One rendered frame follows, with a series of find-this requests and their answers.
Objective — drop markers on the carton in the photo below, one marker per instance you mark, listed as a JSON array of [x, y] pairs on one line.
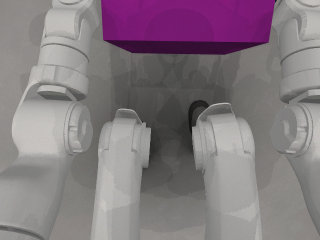
[[202, 27]]

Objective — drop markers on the robot left forearm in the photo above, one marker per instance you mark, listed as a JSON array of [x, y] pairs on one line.
[[65, 50]]

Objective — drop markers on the right robot upper arm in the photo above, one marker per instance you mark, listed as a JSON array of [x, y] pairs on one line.
[[296, 133]]

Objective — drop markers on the right robot thigh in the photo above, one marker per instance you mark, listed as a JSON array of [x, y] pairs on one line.
[[232, 202]]

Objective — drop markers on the robot right forearm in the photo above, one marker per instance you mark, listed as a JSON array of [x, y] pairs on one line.
[[297, 23]]

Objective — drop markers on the robot thigh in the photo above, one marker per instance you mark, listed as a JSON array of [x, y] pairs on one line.
[[232, 202], [116, 213]]

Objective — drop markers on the left robot upper arm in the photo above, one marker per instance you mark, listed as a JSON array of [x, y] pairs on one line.
[[48, 135]]

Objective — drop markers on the left robot thigh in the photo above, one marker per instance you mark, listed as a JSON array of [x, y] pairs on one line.
[[116, 213]]

